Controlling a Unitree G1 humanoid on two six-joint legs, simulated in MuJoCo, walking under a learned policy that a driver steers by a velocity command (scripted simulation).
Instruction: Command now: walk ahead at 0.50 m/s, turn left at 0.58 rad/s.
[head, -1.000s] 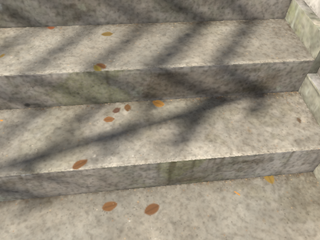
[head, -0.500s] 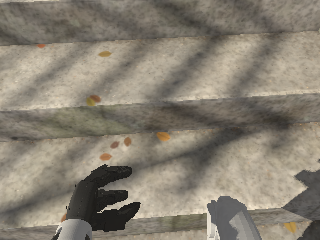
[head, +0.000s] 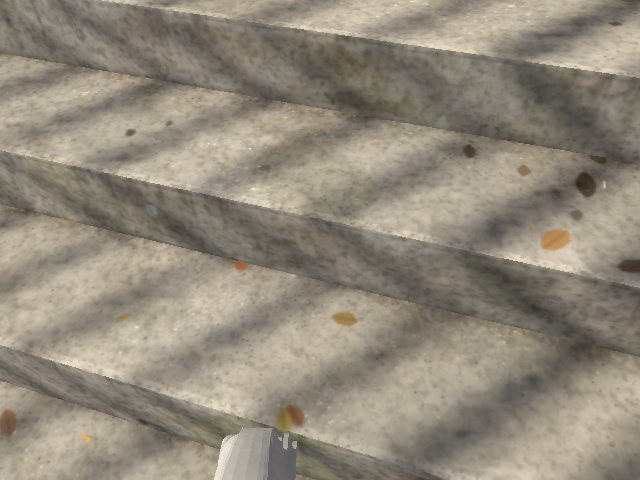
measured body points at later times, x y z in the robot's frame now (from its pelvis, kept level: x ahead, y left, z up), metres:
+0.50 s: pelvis +0.31 +0.04 +0.16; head +0.31 +0.03 +0.61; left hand +0.48 +0.29 +0.09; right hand +0.24 -0.19 +0.01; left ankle +0.26 +0.11 -0.57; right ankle +0.45 -0.08 -0.25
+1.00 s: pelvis +0.44 +0.05 +0.28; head +0.42 +0.05 +0.73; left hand +0.40 +0.32 +0.17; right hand +0.74 -0.06 +0.20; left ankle +0.36 +0.17 -0.35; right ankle +0.53 -0.03 -0.40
